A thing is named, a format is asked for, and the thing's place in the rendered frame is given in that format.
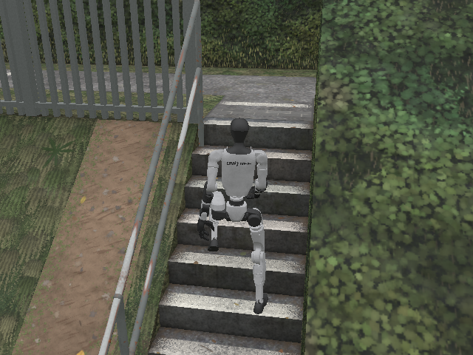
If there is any right robot forearm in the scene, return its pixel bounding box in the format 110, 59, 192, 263
254, 180, 268, 195

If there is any robot left hand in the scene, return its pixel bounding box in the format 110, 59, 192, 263
197, 219, 214, 241

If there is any left robot forearm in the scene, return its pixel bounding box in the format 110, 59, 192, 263
199, 181, 214, 220

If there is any robot right upper arm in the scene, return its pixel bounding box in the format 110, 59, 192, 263
254, 150, 268, 189

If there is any robot left foot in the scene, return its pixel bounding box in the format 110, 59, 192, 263
208, 239, 219, 251

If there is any robot right hand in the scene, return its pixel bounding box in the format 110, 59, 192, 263
245, 186, 260, 199

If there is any humanoid robot torso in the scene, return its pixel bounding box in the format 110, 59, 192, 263
221, 147, 256, 222

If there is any robot left upper arm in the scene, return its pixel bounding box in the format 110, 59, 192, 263
206, 149, 223, 192

